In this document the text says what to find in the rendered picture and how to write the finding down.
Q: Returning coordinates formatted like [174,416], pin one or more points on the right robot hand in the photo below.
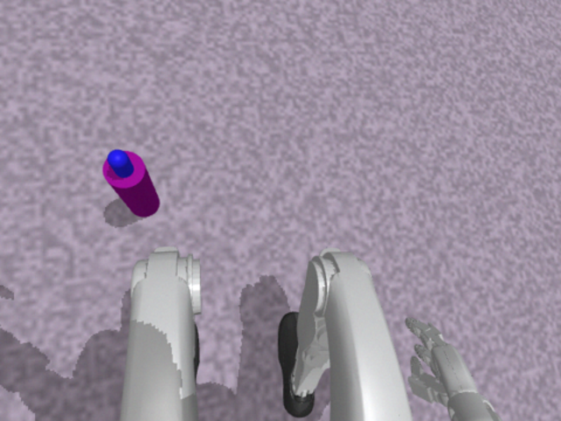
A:
[445,363]

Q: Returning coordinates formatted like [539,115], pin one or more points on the right robot arm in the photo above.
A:
[469,406]

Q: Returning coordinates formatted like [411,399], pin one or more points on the bottle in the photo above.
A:
[127,174]

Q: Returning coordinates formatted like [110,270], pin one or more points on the right robot foot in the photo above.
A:
[296,406]

